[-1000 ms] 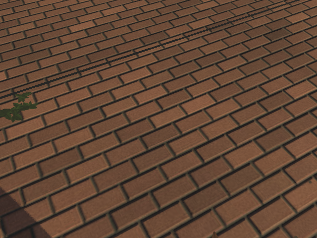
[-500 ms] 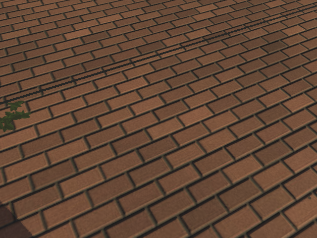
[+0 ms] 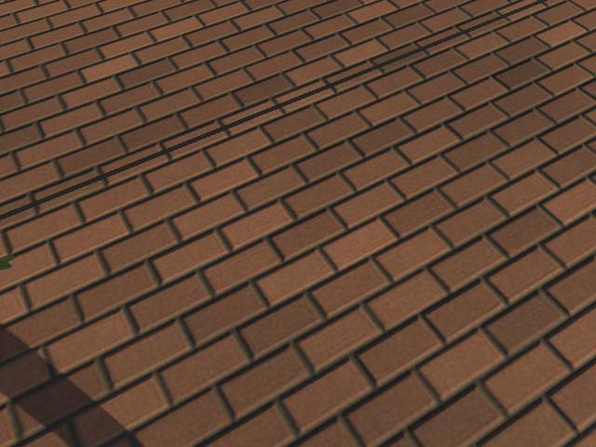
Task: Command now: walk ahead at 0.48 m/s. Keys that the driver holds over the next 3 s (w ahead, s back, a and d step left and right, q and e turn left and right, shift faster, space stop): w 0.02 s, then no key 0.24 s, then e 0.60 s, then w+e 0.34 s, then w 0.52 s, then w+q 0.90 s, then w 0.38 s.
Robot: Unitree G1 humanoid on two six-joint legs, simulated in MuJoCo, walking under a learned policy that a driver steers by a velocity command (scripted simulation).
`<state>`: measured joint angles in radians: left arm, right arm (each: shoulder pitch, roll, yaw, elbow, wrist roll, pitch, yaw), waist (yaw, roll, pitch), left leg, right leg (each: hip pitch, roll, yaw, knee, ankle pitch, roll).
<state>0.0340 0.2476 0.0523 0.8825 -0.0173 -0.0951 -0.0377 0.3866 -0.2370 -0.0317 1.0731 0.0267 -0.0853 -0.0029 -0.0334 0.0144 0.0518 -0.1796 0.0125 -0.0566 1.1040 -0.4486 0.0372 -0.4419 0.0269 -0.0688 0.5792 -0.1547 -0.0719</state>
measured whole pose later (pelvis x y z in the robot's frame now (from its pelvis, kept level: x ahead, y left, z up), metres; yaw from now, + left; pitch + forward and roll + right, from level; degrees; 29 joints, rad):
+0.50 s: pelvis +0.18 +0.02 +0.01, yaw -6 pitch +2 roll -1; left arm 0.21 0.28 0.06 0.96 -0.02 -0.01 0.03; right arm 0.06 -0.24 -0.05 0.90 -0.01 -0.04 -0.04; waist 0.03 -0.03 0.04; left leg -0.40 0.04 0.06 0.48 -0.11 0.02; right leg -0.42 0.04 0.01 1.03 -0.56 0.02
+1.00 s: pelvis +0.21 -0.03 +0.03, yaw -22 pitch +3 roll +3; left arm 0.26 0.26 0.08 0.82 -0.01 -0.02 0.03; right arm 0.07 -0.31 -0.11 0.91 0.00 -0.02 -0.04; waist 0.02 0.03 0.00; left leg -0.55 0.01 -0.04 0.91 -0.24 -0.03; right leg -0.25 0.03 0.07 0.39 -0.19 -0.07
